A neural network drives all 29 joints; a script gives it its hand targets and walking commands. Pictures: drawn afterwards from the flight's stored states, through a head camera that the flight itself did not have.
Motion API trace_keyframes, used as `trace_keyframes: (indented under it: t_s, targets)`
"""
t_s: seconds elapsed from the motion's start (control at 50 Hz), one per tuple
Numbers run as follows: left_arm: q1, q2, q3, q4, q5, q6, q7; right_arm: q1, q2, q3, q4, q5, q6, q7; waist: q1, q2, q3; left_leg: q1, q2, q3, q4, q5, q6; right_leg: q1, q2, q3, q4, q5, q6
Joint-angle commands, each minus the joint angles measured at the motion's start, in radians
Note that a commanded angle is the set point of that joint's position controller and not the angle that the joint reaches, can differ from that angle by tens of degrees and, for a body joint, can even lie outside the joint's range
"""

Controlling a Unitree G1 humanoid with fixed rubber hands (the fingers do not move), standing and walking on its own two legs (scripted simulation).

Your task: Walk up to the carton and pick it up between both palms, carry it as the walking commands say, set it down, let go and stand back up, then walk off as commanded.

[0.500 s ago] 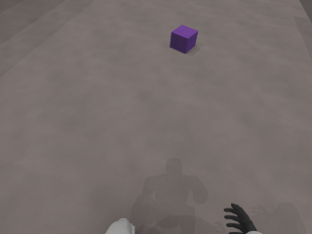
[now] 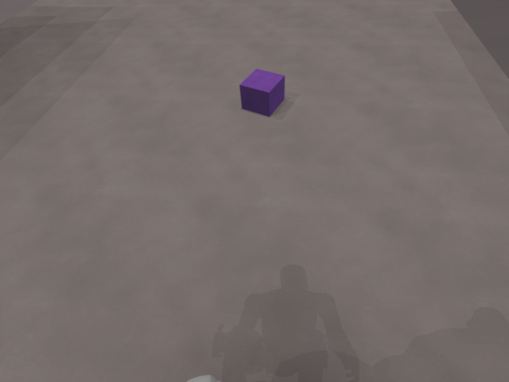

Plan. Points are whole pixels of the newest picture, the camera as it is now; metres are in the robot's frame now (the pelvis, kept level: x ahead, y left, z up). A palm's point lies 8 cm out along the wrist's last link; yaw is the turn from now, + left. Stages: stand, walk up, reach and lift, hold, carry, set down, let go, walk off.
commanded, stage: walk up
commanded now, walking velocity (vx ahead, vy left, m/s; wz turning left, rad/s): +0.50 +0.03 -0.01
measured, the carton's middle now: (262, 92) +1.89 -0.09 -0.68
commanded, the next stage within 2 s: none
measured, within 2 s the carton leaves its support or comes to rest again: neither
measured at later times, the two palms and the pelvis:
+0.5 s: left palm (124, 318) +0.28 +0.28 -0.15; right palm (366, 297) +0.28 -0.21 -0.12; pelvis +0.24 +0.04 +0.00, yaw -1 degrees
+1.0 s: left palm (167, 223) +0.48 +0.21 -0.11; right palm (357, 189) +0.56 -0.26 -0.13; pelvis +0.49 -0.02 +0.01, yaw -1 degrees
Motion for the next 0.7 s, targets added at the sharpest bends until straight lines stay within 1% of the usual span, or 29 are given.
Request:
trace_keyframes:
  t_s: [0.0, 0.02, 0.04, 0.06, 0.08, 0.12, 0.14, 0.16, 0.18, 0.2, 0.22, 0.24, 0.26, 0.28, 0.3, 0.32, 0.34, 0.36, 0.38, 0.4, 0.44, 0.46, 0.5, 0.54, 0.56, 0.6, 0.64, 0.66, 0.68]
  targets:
    - [0.080, 0.158, 0.029, -0.017, -0.002, -0.028, 0.012, 0.024, -0.029, -0.002, -0.060, -0.004, -0.008, 0.006, 0.032, -0.194, 0.006, -0.175, 0.055, -0.045, -0.048, 0.079, -0.011, 0.125, -0.300, 0.294, -0.352, 0.024, -0.100]
    - [0.130, 0.151, 0.025, 0.003, -0.006, -0.036, 0.015, 0.006, -0.018, -0.003, -0.065, -0.004, -0.004, 0.003, 0.042, -0.174, -0.002, -0.187, 0.056, -0.041, -0.099, 0.082, -0.014, 0.163, -0.305, 0.280, -0.353, 0.079, -0.112]
    - [0.145, 0.140, 0.023, 0.006, -0.004, -0.041, 0.014, -0.024, 0.001, -0.003, -0.075, -0.005, 0.003, 0.008, 0.047, -0.178, 0.011, -0.201, 0.058, -0.039, -0.132, 0.101, -0.018, 0.179, -0.311, 0.256, -0.361, 0.083, -0.115]
    - [0.165, 0.146, 0.023, 0.017, -0.007, -0.042, 0.014, -0.057, 0.002, -0.004, -0.083, -0.003, 0.010, 0.010, 0.055, -0.156, 0.025, -0.197, 0.061, -0.034, -0.204, 0.115, -0.024, 0.184, -0.312, 0.244, -0.379, 0.046, -0.115]
    - [0.188, 0.129, 0.021, 0.023, -0.009, -0.043, 0.015, -0.109, 0.009, -0.001, -0.102, -0.002, 0.013, 0.016, 0.066, -0.191, 0.048, -0.206, 0.054, -0.025, -0.266, 0.152, -0.027, 0.186, -0.297, 0.236, -0.393, 0.044, -0.105]
    - [0.146, 0.146, 0.028, 0.020, -0.012, -0.036, 0.018, -0.191, -0.008, 0.002, -0.143, 0.005, 0.005, 0.028, 0.052, -0.253, 0.057, -0.123, 0.036, -0.015, -0.448, 0.161, -0.019, 0.153, -0.239, 0.159, -0.380, -0.024, -0.098]
    - [0.165, 0.140, 0.025, 0.032, -0.018, -0.030, 0.017, -0.205, -0.017, 0.004, -0.149, 0.007, 0.002, 0.028, 0.044, -0.264, 0.076, -0.068, 0.011, 0.021, -0.491, 0.153, -0.026, 0.104, -0.208, 0.128, -0.395, -0.048, -0.091]
    - [0.183, 0.137, 0.023, 0.045, -0.019, -0.028, 0.018, -0.218, -0.017, 0.000, -0.150, 0.006, -0.002, 0.026, 0.049, -0.231, 0.079, -0.035, 0.004, 0.040, -0.507, 0.146, -0.030, 0.095, -0.209, 0.129, -0.390, -0.047, -0.092]
    - [0.202, 0.134, 0.028, 0.047, -0.014, -0.025, 0.020, -0.228, -0.011, 0.001, -0.159, 0.003, -0.002, 0.026, 0.058, -0.237, 0.089, -0.020, -0.006, 0.056, -0.543, 0.140, -0.033, 0.085, -0.223, 0.141, -0.392, -0.059, -0.093]
    - [0.221, 0.142, 0.026, 0.058, -0.013, -0.024, 0.019, -0.247, -0.016, -0.002, -0.158, -0.002, -0.008, 0.022, 0.069, -0.196, 0.096, -0.009, -0.010, 0.060, -0.553, 0.136, -0.028, 0.085, -0.218, 0.136, -0.359, -0.036, -0.093]
    - [0.232, 0.136, 0.024, 0.063, -0.013, -0.019, 0.018, -0.235, -0.024, -0.002, -0.148, -0.002, -0.014, 0.018, 0.064, -0.187, 0.056, 0.041, -0.030, 0.080, -0.577, 0.112, -0.021, 0.097, -0.195, 0.112, -0.302, -0.033, -0.084]
    - [0.205, 0.147, 0.023, 0.063, -0.011, -0.018, 0.018, -0.162, -0.036, -0.011, -0.126, -0.003, -0.022, 0.009, 0.027, -0.144, 0.017, 0.132, -0.044, 0.089, -0.612, 0.117, -0.012, 0.082, -0.190, 0.115, -0.214, 0.022, -0.072]
    - [0.207, 0.134, 0.015, 0.061, -0.013, -0.017, 0.014, -0.080, -0.063, -0.020, -0.094, -0.004, -0.030, -0.001, -0.014, -0.076, -0.033, 0.274, -0.054, 0.107, -0.640, 0.139, 0.001, 0.042, -0.135, 0.062, -0.056, 0.124, -0.053]
    - [0.200, 0.098, 0.011, 0.046, -0.015, -0.019, 0.012, 0.094, -0.127, -0.042, -0.043, -0.012, -0.036, -0.014, -0.085, 0.049, -0.132, 0.493, 0.038, -0.036, -0.678, 0.021, 0.051, -0.104, -0.072, 0.029, 0.204, 0.129, -0.026]
    - [0.193, 0.057, 0.010, -0.001, -0.024, -0.023, 0.011, 0.237, -0.254, -0.072, -0.027, -0.021, -0.043, -0.029, -0.140, 0.313, -0.193, 0.666, 0.307, -0.437, -0.861, -0.087, 0.129, -0.375, 0.049, -0.020, 0.538, -0.234, 0.024]
    - [0.152, 0.105, 0.022, -0.027, -0.016, -0.015, 0.014, 0.292, -0.277, -0.065, -0.005, -0.006, -0.035, -0.034, -0.146, 0.220, -0.220, 0.652, 0.383, -0.627, -0.947, -0.205, 0.192, -0.413, 0.004, 0.117, 0.703, -0.293, 0.014]
    - [0.077, 0.124, 0.020, -0.037, -0.018, -0.015, 0.011, 0.196, -0.210, -0.048, -0.011, -0.009, -0.038, -0.031, -0.112, 0.108, -0.122, 0.536, 0.349, -0.574, -0.951, -0.189, 0.181, -0.447, -0.036, 0.160, 0.734, -0.212, 0.002]
    - [0.063, 0.109, 0.016, -0.035, -0.019, -0.021, 0.005, 0.116, -0.169, -0.038, -0.033, -0.015, -0.043, -0.030, -0.084, 0.091, -0.064, 0.470, 0.315, -0.472, -0.948, -0.129, 0.167, -0.478, -0.061, 0.168, 0.745, -0.165, -0.002]
    - [0.100, 0.098, 0.009, -0.008, -0.020, -0.017, 0.003, 0.047, -0.145, -0.033, -0.045, -0.014, -0.047, -0.028, -0.041, 0.082, -0.029, 0.419, 0.279, -0.392, -0.951, -0.062, 0.157, -0.450, -0.093, 0.174, 0.714, -0.110, 0.014]
    - [0.115, 0.078, 0.008, 0.008, -0.011, -0.002, -0.002, 0.024, -0.105, -0.024, -0.051, -0.012, -0.052, -0.031, -0.019, 0.057, -0.001, 0.334, 0.273, -0.357, -0.964, 0.009, 0.140, -0.412, -0.117, 0.182, 0.694, -0.072, 0.024]
    - [0.153, 0.055, 0.007, 0.011, -0.010, 0.020, -0.009, -0.013, -0.085, -0.021, -0.061, -0.005, -0.057, -0.029, 0.020, 0.071, 0.024, 0.235, 0.248, -0.231, -0.971, 0.111, 0.121, -0.330, -0.141, 0.168, 0.599, -0.022, 0.054]
    - [0.121, 0.039, 0.003, 0.004, -0.011, 0.027, -0.016, -0.030, -0.070, -0.021, -0.073, -0.007, -0.058, -0.022, 0.027, 0.109, 0.015, 0.214, 0.215, -0.173, -0.993, 0.059, 0.127, -0.300, -0.137, 0.145, 0.517, -0.024, 0.058]
    - [0.029, 0.051, 0.008, -0.034, -0.012, 0.046, -0.033, 0.019, -0.093, -0.018, -0.062, -0.010, -0.059, -0.027, 0.003, 0.099, 0.059, 0.200, 0.221, -0.148, -1.022, 0.064, 0.127, -0.307, -0.125, 0.118, 0.402, 0.025, 0.075]
    - [-0.049, 0.057, 0.008, -0.058, -0.016, 0.046, -0.047, 0.017, -0.072, -0.015, -0.060, -0.010, -0.060, -0.021, 0.009, 0.128, 0.073, 0.162, 0.182, -0.085, -1.035, 0.074, 0.103, -0.228, -0.117, 0.095, 0.256, 0.071, 0.068]
    - [-0.082, 0.067, 0.006, -0.067, -0.015, 0.045, -0.052, 0.029, -0.107, -0.018, -0.057, -0.012, -0.062, -0.019, -0.003, 0.137, 0.074, 0.152, 0.169, -0.057, -1.038, 0.083, 0.099, -0.203, -0.102, 0.076, 0.207, 0.092, 0.066]
    - [-0.100, 0.076, 0.009, -0.082, -0.009, 0.037, -0.055, 0.042, -0.086, -0.019, -0.054, -0.006, -0.058, -0.013, 0.001, 0.127, 0.041, 0.182, 0.134, -0.015, -1.017, 0.073, 0.101, -0.149, -0.078, 0.047, 0.149, 0.086, 0.060]
    - [-0.134, 0.089, 0.015, -0.090, -0.002, 0.032, -0.048, 0.084, -0.104, -0.019, -0.034, 0.000, -0.054, -0.010, -0.011, 0.064, 0.043, 0.198, 0.145, -0.021, -0.992, 0.057, 0.103, -0.101, -0.067, 0.038, 0.115, 0.057, 0.054]
    - [-0.131, 0.098, 0.017, -0.089, 0.001, 0.025, -0.044, 0.094, -0.104, -0.018, -0.026, 0.006, -0.053, -0.012, -0.002, 0.025, 0.033, 0.195, 0.147, -0.026, -0.953, 0.053, 0.102, -0.046, -0.056, 0.035, 0.068, 0.051, 0.051]
    - [-0.077, 0.113, 0.027, -0.071, 0.003, 0.017, -0.037, 0.096, -0.099, -0.015, -0.017, 0.011, -0.051, -0.011, 0.032, -0.026, 0.001, 0.173, 0.132, -0.002, -0.878, 0.091, 0.085, 0.058, -0.056, 0.041, 0.024, 0.082, 0.052]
